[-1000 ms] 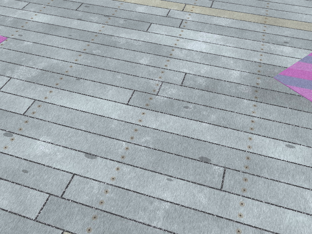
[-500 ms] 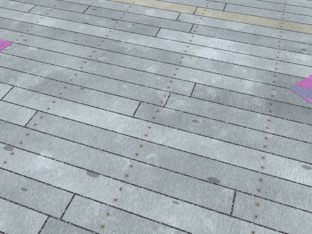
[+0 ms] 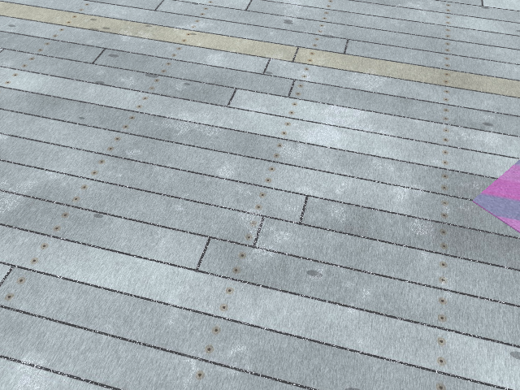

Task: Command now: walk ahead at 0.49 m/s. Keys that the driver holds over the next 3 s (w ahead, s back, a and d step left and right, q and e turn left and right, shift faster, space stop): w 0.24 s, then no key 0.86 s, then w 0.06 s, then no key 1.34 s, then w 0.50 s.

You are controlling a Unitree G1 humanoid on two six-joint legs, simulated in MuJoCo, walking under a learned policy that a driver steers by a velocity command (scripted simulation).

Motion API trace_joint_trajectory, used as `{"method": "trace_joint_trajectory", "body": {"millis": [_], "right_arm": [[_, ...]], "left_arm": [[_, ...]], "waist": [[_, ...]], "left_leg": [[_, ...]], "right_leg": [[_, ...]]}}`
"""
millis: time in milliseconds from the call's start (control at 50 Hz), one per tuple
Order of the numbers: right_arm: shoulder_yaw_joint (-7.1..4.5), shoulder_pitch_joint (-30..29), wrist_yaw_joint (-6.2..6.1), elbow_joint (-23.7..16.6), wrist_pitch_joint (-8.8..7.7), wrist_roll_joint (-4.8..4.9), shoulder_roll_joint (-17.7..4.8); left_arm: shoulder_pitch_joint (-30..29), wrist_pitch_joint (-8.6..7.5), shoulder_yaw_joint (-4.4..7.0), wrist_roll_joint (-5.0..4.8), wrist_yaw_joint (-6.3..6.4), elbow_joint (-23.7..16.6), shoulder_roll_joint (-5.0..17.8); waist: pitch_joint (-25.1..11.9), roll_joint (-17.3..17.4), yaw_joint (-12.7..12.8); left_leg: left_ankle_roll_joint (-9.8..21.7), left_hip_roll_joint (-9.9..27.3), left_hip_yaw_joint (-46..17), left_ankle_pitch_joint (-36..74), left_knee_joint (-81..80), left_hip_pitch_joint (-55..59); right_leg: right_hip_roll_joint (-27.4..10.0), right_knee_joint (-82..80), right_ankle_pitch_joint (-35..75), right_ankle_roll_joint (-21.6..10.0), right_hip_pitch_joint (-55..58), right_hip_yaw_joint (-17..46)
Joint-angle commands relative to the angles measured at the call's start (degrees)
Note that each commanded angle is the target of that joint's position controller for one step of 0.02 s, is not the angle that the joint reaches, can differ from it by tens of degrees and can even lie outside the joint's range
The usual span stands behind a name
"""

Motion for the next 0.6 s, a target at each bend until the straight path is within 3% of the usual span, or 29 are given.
{"method": "trace_joint_trajectory", "body": {"millis": [20, 140, 180, 220, 240, 260, 280, 300, 320, 340, 380, 400, 480, 500, 520, 600], "right_arm": [[-0.89, 2.6, -0.38, -1.7, -1.0, 0.17, -6.5], [-0.55, 7.6, -1.39, 1.0, -0.67, -0.72, -6.6], [-0.74, 6.8, -1.76, 1.5, -0.49, -0.99, -7.5], [-0.89, 5.2, -1.89, 1.8, -0.36, -0.96, -8.4], [-0.91, 4.3, -1.79, 1.9, -0.17, -0.73, -8.8], [-0.48, 3.4, -1.76, 0.9, -0.32, -0.08, -7.8], [0.98, 9.2, -1.35, -0.5, -0.25, 2.87, -1.4], [-0.68, 9.3, -1.83, 0.9, -0.09, 1.57, -6.5], [-1.01, 4.5, -1.97, -0.5, 0.05, 0.81, -6.6], [-0.66, 1.2, -1.89, -1.1, -0.06, 0.08, -5.2], [-1.0, 0.1, -1.44, -1.1, 1.4, -1.43, -4.4], [-0.81, 2.1, -1.19, -0.5, 2.17, -1.67, -2.8], [-0.6, -0.6, -1.08, -0.5, 3.48, -1.35, -1.9], [-0.3, -1.9, -1.01, -0.6, 3.71, -1.01, -1.5], [0.13, -3.8, -1.28, -1.2, 3.68, -0.97, -1.0], [0.47, -9.0, -2.16, -1.2, 3.75, -0.46, -2.4]], "left_arm": [[-5.9, -0.5, 0.11, -0.3, -0.29, -4.0, 1.8], [-14.7, -0.94, 0.01, -0.61, -0.26, -6.7, 2.0], [-14.1, -1.33, 0.2, -0.69, -0.12, -7.0, 2.4], [-7.0, -1.87, 0.97, -0.67, 0.59, -4.8, 3.5], [2.4, -2.39, 1.74, -0.42, 1.16, -1.6, 4.7], [12.8, -3.11, 2.78, 1.01, 1.9, 1.1, 7.7], [19.1, -3.2, 4.25, 2.4, 2.26, 1.7, 13.9], [17.5, -2.43, 4.07, -0.22, 1.79, 2.0, 12.1], [11.1, -2.48, 3.19, -1.39, 1.61, 1.6, 9.7], [7.3, -2.92, 2.16, -1.47, 1.42, 1.4, 5.9], [5.8, -3.33, 0.75, -1.88, 1.72, 2.6, 1.9], [6.5, -3.69, 0.6, -1.5, 1.87, 3.4, 2.2], [7.4, -4.16, 0.22, -0.98, 2.13, 5.3, 4.0], [7.5, -3.93, -0.29, -1.07, 2.23, 5.6, 3.5], [8.1, -3.93, -0.25, -0.96, 2.14, 6.2, 4.5], [12.2, -2.74, -0.7, -1.01, 2.61, 8.6, 3.9]], "waist": [[5.1, 3.6, -0.1], [5.7, 4.6, -2.5], [5.5, 5.4, -1.3], [1.9, 6.2, 2.1], [-3.0, 5.1, 6.2], [-9.2, 3.6, 10.2], [-18.6, -8.8, 9.2], [-20.1, -4.5, 8.2], [-11.6, -1.7, 5.2], [-6.1, 0.0, 4.0], [-1.9, -0.1, 1.0], [-2.0, -2.5, 0.1], [-2.7, -1.9, -1.8], [-3.6, -1.7, -1.8], [-2.3, -4.5, -1.2], [-2.8, -4.4, 1.6]], "left_leg": [[6.6, 16.1, -10.7, 7.6, -8.4, -1.8], [6.5, 17.7, -9.3, 20.9, -3.6, 8.1], [6.0, 18.7, -9.0, 27.4, -0.6, 9.9], [4.4, 17.9, -7.1, 44.1, 8.3, 9.6], [3.2, 16.0, -5.1, 46.6, 18.5, 7.1], [1.8, 13.9, -3.9, 34.2, 32.3, -3.5], [-1.9, 4.7, 1.1, -1.3, 56.6, -24.3], [-1.5, 1.8, -5.8, -20.2, 64.7, -28.4], [-1.4, 5.2, -8.2, -15.7, 64.4, -29.6], [-1.7, 6.9, -7.7, -13.1, 61.4, -29.1], [-2.4, 8.9, -6.7, -10.6, 54.8, -23.8], [-3.0, 8.3, -6.5, -10.5, 53.1, -21.5], [-4.2, 7.2, -4.2, -5.1, 42.7, -20.8], [-4.3, 7.5, -3.8, -2.6, 39.0, -18.0], [-4.0, 7.6, -3.2, -1.8, 34.1, -17.1], [-3.5, 6.6, -1.8, 1.5, 26.6, -15.6]], "right_leg": [[0.5, -7.5, 5.7, 0.9, -2.6, -1.1], [3.3, -16.3, 3.4, -0.4, -2.0, -3.2], [4.3, -18.9, -0.6, -2.0, 1.3, -3.4], [8.2, -21.7, -4.6, -4.1, 12.9, -5.4], [9.7, -25.2, -2.5, -5.7, 24.4, -6.0], [2.4, -24.9, -1.4, -8.4, 40.0, 1.4], [-17.1, -26.2, 4.5, -16.6, 58.6, 27.5], [-19.5, -30.5, 18.8, -19.0, 55.5, 36.2], [-16.5, -30.5, 25.5, -17.2, 47.1, 25.2], [-14.0, -32.0, 31.8, -15.4, 39.6, 18.1], [-8.3, -35.3, 36.3, -10.8, 29.6, 9.3], [-8.5, -35.1, 41.5, -11.6, 27.7, 7.7], [-4.8, -35.3, 45.5, -10.0, 26.3, 1.4], [-3.7, -35.4, 44.9, -9.2, 24.3, 0.0], [-4.0, -34.6, 47.0, -9.4, 23.7, -0.5], [-4.0, -33.0, 38.2, -8.7, 28.2, 0.8]]}}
